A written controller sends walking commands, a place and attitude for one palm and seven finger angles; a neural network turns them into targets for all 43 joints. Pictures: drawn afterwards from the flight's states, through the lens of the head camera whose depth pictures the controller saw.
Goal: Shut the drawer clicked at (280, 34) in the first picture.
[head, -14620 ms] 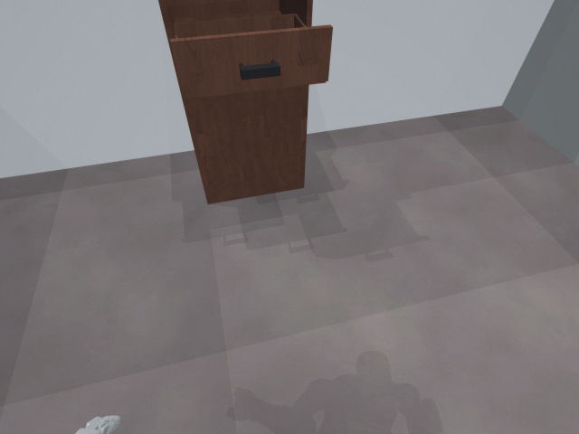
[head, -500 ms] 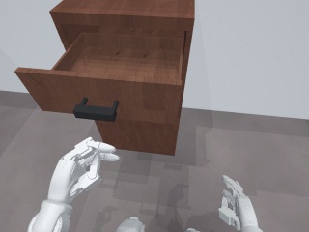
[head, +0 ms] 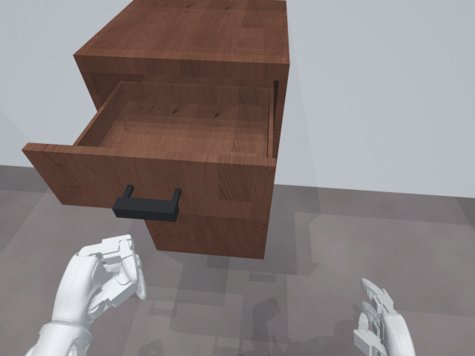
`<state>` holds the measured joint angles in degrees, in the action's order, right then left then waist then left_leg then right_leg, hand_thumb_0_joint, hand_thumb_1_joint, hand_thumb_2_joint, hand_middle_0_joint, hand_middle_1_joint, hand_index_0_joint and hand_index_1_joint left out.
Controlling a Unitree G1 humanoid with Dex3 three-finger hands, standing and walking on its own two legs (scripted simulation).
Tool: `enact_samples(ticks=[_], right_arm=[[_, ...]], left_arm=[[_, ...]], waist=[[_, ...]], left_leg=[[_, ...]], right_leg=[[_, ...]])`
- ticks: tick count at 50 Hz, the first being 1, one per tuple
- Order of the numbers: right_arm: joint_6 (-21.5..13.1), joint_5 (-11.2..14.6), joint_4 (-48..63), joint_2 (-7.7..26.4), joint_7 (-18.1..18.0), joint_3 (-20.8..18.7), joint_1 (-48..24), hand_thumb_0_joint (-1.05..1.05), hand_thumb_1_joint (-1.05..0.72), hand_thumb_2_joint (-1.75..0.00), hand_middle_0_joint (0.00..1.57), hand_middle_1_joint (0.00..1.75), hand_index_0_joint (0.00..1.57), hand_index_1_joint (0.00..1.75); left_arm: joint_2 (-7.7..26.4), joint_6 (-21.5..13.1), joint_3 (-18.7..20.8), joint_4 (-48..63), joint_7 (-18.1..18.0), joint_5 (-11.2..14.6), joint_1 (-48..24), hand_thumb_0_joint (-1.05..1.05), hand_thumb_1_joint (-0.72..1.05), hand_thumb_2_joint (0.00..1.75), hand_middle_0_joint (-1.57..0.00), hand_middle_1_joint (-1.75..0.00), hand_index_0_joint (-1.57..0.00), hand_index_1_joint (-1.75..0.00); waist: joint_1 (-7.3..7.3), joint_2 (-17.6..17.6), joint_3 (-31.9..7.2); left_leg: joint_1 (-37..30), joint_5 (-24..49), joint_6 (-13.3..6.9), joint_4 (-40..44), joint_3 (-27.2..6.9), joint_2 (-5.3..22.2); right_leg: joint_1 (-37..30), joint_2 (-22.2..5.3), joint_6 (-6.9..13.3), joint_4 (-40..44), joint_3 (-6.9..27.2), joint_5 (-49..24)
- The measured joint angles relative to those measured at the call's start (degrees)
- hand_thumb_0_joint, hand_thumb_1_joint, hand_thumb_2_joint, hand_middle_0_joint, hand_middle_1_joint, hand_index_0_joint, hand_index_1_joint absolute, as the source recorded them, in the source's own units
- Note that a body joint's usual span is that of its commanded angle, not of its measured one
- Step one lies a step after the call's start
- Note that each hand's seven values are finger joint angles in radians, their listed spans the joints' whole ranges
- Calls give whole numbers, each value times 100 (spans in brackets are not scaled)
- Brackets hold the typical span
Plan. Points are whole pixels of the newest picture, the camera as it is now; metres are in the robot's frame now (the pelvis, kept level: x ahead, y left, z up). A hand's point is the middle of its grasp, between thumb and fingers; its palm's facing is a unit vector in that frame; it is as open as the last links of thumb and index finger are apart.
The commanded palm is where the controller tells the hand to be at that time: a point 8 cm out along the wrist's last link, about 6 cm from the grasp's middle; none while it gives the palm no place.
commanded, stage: raise the hand and make a fist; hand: left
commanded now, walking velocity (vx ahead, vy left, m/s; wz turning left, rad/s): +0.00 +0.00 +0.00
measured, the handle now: (150, 200) +0.37 +0.19 +0.06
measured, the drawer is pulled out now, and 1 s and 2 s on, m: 0.28 0.28 0.28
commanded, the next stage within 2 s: bring the fist close to the handle in 0.72 s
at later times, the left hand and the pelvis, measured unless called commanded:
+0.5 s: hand (109, 267) +0.20 +0.17 +0.15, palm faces +0.02 -1.00 -0.08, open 3.3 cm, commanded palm +0.15 +0.22 +0.16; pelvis +0.01 -0.02 +0.02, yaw +1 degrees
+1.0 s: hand (113, 268) +0.20 +0.18 +0.13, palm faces +0.02 -1.00 -0.07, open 3.3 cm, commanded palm +0.17 +0.23 +0.14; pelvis +0.00 -0.02 +0.02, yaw +0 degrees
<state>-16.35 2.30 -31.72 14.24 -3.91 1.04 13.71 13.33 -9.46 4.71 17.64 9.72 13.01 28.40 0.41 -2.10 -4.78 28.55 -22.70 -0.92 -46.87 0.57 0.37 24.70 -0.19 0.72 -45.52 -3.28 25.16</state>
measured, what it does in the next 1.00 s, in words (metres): stands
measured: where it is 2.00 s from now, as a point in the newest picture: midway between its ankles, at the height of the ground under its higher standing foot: outside the picture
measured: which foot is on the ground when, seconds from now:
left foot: down 0.00-1.00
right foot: down 0.00-1.00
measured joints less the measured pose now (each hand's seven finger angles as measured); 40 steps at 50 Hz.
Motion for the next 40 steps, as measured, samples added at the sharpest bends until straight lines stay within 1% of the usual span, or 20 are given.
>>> enact_samples(ticks=[2,4,6,8,12,15,18,21,24,27,29,31,35,38,40], right_arm=[[-1,-3,43,-74,35,44,-34,2,-90,-90,20,30,21,30],[8,-5,70,-115,72,98,-55,2,-90,-90,20,30,21,30],[31,1,72,-127,102,154,-85,2,-90,-90,20,30,21,30],[59,14,76,-123,112,205,-103,2,-90,-90,20,30,21,30],[86,27,45,-121,75,281,-132,2,-90,-90,20,30,21,30],[75,38,-3,-138,41,312,-112,2,-90,-90,20,30,21,30],[4,56,-78,-117,22,333,-61,2,-90,-90,20,30,21,30],[-77,77,-191,-53,10,345,-30,2,-90,-90,20,30,21,30],[-110,98,-276,0,-18,332,-19,2,-90,-90,20,30,21,30],[-119,110,-297,21,-43,299,-14,2,-90,-90,20,30,21,30],[-142,105,-278,26,-55,265,6,2,-90,-90,20,30,21,30],[-181,98,-281,28,-65,233,27,2,-90,-90,20,30,21,30],[-275,99,-348,51,-88,195,75,2,-90,-90,20,30,21,30],[-344,113,-443,101,-111,194,87,2,-90,-90,20,30,21,30],[-391,123,-492,137,-132,198,80,2,-90,-90,20,30,21,30]], left_arm=[[-9,75,142,139,-95,42,-15,2,90,90,-125,-143,-125,-144],[-33,152,264,266,-106,86,-29,2,90,90,-129,-148,-129,-148],[-57,270,319,342,-36,109,-45,2,90,90,-132,-151,-132,-151],[-63,458,299,408,84,126,-38,2,90,90,-134,-154,-134,-154],[15,802,245,514,285,154,45,2,90,90,-138,-157,-137,-157],[136,906,375,589,317,210,78,2,90,90,-139,-158,-139,-158],[220,870,606,656,286,287,-16,2,90,90,-140,-159,-139,-159],[162,811,765,565,341,409,-191,2,90,90,-140,-159,-140,-160],[76,906,754,368,484,464,-304,2,90,90,-140,-160,-140,-160],[100,1072,678,235,589,411,-248,2,90,90,-140,-160,-140,-160],[156,1112,653,224,586,372,-160,2,90,90,-140,-160,-140,-160],[216,1052,703,239,537,378,-88,2,90,90,-140,-160,-140,-160],[269,749,972,180,439,481,-117,2,90,90,-140,-160,-140,-160],[250,605,1127,-13,484,550,-284,2,90,90,-140,-160,-140,-160],[224,608,1133,-166,570,568,-400,2,90,90,-140,-160,-140,-160]], waist=[[31,6,-50],[72,-14,-88],[118,-51,-95],[166,-87,-85],[226,-124,-37],[254,-102,-4],[273,-94,32],[268,-137,35],[240,-162,22],[190,-150,24],[159,-129,39],[143,-109,56],[163,-94,88],[193,-140,112],[203,-183,132]], left_leg=[[-141,4,9,96,4,0],[-268,5,14,172,-8,-2],[-388,13,15,243,-26,-4],[-492,34,15,319,-39,-10],[-668,103,23,486,-56,-15],[-777,164,46,608,-67,-10],[-877,210,77,691,-103,2],[-951,248,98,750,-138,18],[-1001,299,112,828,-138,29],[-1051,353,131,915,-108,52],[-1083,382,147,963,-88,68],[-1105,402,168,989,-81,88],[-1124,422,206,993,-108,127],[-1131,435,218,989,-142,147],[-1132,449,215,995,-157,151]], right_leg=[[-139,3,4,96,4,-6],[-278,5,5,189,-7,-13],[-415,7,3,284,-24,-28],[-530,6,1,374,-38,-52],[-709,6,10,540,-55,-115],[-809,16,32,640,-65,-162],[-921,33,61,726,-100,-197],[-1014,53,80,808,-133,-237],[-1051,66,93,868,-132,-281],[-1065,88,114,911,-101,-323],[-1072,102,132,925,-82,-343],[-1082,122,152,936,-74,-358],[-1112,163,187,958,-97,-379],[-1148,187,197,1001,-128,-408],[-1164,193,195,1029,-142,-429]])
